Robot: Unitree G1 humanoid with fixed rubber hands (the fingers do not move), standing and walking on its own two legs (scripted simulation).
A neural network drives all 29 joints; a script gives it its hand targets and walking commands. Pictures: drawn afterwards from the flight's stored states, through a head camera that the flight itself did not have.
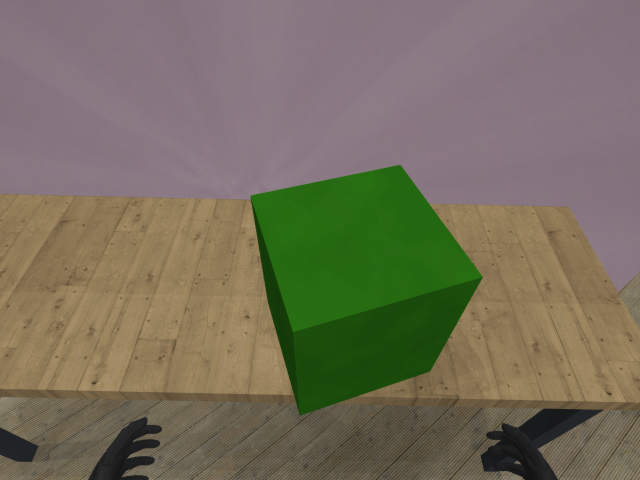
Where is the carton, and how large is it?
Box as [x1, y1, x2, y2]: [250, 165, 482, 415]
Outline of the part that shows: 400,165 250,196 267,299 300,415 429,371 482,277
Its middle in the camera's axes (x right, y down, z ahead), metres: +0.04 +0.07 +0.55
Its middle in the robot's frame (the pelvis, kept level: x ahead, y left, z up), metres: +0.35 -0.03 +0.01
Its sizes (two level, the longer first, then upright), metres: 0.210 0.200 0.250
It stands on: a table, 0.65 m high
